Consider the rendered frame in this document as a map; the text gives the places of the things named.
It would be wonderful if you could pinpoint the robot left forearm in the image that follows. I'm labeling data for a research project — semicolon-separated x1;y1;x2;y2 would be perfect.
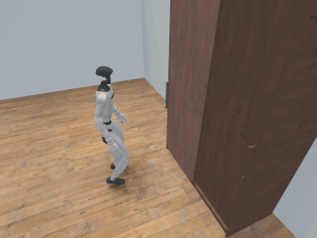
112;104;121;116

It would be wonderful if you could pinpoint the right robot hand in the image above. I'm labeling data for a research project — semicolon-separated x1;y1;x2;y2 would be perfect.
108;142;124;159

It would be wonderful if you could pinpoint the handle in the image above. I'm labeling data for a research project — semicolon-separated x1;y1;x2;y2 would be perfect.
237;146;253;181
165;81;171;109

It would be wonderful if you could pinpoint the robot right upper arm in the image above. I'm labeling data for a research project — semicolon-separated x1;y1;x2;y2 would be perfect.
94;92;107;123

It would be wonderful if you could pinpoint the robot right forearm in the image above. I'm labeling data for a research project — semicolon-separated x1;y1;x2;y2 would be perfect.
95;118;114;145

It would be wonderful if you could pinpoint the right robot thigh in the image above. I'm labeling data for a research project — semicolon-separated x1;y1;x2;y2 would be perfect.
102;131;130;162

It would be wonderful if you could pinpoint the wardrobe door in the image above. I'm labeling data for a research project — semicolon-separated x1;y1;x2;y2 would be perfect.
193;0;317;228
167;0;221;181

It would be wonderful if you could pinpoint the robot left foot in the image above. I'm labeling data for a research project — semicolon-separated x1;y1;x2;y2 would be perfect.
110;163;117;170

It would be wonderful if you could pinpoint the left robot hand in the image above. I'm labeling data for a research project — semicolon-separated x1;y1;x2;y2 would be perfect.
116;113;129;126

